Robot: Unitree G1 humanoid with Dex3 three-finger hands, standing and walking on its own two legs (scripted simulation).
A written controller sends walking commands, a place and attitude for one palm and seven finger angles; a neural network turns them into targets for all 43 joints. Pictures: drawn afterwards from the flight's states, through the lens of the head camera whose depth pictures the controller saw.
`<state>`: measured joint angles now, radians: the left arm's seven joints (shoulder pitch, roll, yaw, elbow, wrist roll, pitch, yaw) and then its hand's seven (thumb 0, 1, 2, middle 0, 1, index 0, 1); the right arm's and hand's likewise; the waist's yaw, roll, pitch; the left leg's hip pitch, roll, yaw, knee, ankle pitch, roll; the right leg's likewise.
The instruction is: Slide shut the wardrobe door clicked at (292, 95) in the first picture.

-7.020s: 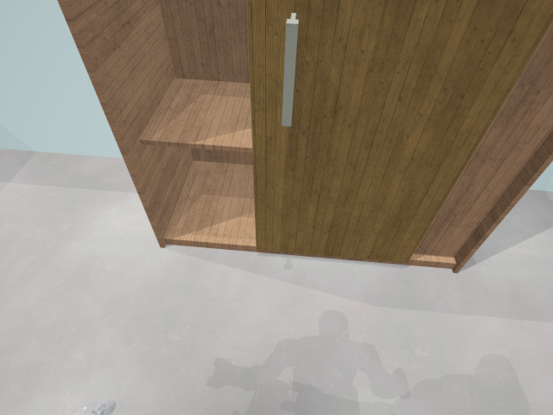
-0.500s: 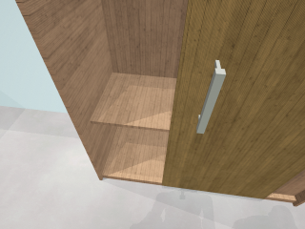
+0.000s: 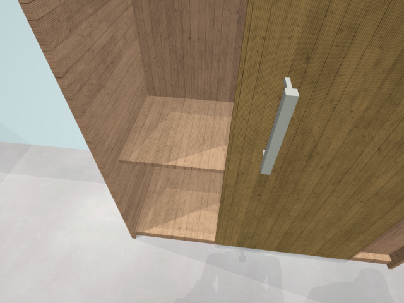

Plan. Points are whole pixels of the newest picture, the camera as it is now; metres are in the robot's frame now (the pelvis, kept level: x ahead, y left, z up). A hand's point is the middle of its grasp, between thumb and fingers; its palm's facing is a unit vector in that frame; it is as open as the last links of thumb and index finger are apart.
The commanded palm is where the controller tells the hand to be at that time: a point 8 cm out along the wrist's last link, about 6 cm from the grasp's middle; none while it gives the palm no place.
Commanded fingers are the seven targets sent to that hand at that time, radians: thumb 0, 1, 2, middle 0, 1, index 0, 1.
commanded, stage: raise the hand with hooked fingers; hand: right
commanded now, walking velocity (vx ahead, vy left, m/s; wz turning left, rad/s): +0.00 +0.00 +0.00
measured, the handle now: (275, 130) +0.48 -0.15 +0.09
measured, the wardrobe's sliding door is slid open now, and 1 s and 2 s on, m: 0.41 0.41 0.41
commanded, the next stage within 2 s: none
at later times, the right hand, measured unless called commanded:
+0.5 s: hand out of the picture +0.14 -0.18 -0.04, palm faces +0.10 +1.00 +0.02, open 8.8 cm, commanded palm +0.12 -0.25 -0.01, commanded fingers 0.00 -0.32 -0.65 0.24 0.68 0.24 0.68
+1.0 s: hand (363, 282) +0.17 -0.25 +0.04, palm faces +0.08 +1.00 -0.05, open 11.9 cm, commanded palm +0.14 -0.30 +0.04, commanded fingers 0.00 0.27 -0.40 0.28 1.05 0.28 1.05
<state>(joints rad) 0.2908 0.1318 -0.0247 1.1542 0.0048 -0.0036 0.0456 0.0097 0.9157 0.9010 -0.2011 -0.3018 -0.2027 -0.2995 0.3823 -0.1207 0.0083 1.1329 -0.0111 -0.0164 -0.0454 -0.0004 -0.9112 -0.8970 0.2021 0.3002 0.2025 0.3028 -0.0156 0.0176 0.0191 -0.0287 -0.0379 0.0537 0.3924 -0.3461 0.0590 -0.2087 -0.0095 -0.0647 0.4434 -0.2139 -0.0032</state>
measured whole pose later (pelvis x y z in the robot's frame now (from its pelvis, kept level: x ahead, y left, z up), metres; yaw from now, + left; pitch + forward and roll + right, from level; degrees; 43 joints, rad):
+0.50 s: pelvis -0.06 -0.01 -0.07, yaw -1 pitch +9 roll +1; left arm 0.15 0.25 0.03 0.46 -0.01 -0.16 0.04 0.01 0.90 0.90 -0.20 -0.30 -0.20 -0.30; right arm 0.42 -0.16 -0.08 0.05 0.22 -0.33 0.17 0.01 -0.55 -0.74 0.23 0.53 0.23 0.54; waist -0.03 0.00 -0.13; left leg -0.62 -0.03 0.10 1.04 -0.57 0.07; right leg -0.79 -0.03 -0.03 1.01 -0.37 -0.02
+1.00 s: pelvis -0.07 -0.03 -0.04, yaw -1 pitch +6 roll +3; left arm 0.30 0.26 -0.03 0.62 -0.03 -0.26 0.06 0.02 0.90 0.90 -0.21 -0.30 -0.21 -0.30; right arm 0.27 -0.28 -0.24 0.02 0.31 -0.27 0.24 0.00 0.04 -0.49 0.27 0.91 0.27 0.91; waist 0.00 -0.05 -0.07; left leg -0.48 -0.03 0.09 0.82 -0.45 0.03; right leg -0.66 -0.02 -0.03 0.85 -0.29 -0.05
